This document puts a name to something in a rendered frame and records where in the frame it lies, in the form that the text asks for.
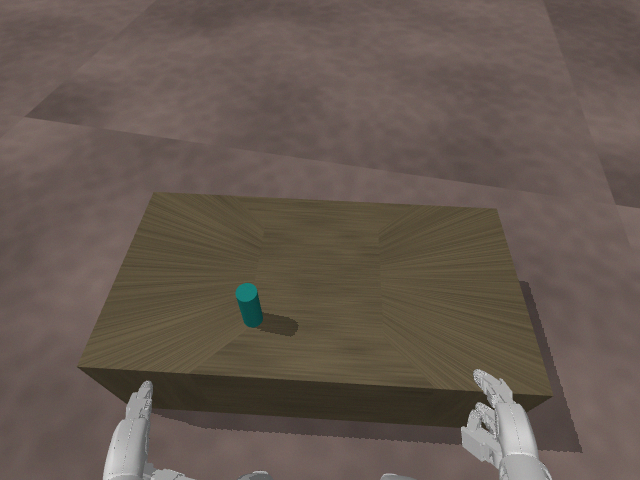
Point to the can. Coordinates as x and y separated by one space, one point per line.
249 304

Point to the right robot arm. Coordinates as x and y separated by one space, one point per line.
522 467

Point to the left robot hand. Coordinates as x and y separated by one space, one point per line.
129 447

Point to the right robot hand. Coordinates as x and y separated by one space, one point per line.
510 431

